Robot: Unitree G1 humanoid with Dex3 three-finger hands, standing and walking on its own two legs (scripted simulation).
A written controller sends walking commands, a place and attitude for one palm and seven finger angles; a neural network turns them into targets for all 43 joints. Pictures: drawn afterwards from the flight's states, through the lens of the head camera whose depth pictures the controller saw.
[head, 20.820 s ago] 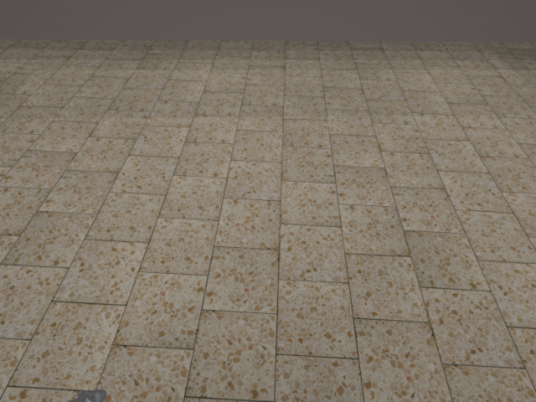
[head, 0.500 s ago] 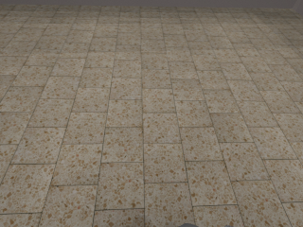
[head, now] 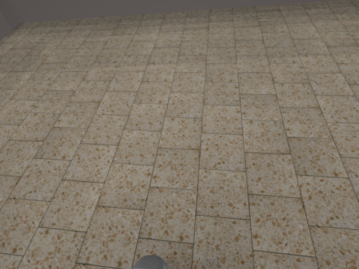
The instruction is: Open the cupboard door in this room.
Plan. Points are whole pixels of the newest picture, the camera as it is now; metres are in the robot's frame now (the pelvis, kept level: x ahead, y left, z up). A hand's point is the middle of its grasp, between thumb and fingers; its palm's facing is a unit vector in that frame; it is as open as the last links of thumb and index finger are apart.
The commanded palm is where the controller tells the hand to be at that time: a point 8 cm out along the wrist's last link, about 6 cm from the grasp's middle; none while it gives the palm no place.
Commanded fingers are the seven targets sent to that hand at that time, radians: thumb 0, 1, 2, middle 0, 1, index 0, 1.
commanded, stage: turn or walk to find it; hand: left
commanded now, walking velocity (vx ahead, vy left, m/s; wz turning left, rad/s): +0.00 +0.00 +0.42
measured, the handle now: out of the picture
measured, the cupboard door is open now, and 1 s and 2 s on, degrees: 0 0 0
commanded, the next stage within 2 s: stand and wait in 0.24 s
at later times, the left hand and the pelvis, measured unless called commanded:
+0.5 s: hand out of the picture -0.03 +0.27 -0.17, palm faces +0.27 -0.93 -0.24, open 7.4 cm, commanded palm none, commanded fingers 0.00 0.90 0.90 -0.20 -0.30 -0.20 -0.30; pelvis -0.02 +0.05 +0.00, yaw +12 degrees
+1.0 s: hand out of the picture -0.04 +0.18 -0.14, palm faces +0.45 -0.85 -0.27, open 7.3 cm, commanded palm none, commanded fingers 0.00 0.90 0.90 -0.20 -0.30 -0.20 -0.30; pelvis -0.03 -0.02 +0.00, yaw +28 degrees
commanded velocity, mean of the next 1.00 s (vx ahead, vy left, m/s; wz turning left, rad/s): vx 0.00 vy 0.00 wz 0.47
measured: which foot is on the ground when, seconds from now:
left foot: up 0.00-0.26, down 0.28-0.76, up 0.78-1.00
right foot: down 0.00-0.28, up 0.30-0.74, down 0.76-1.00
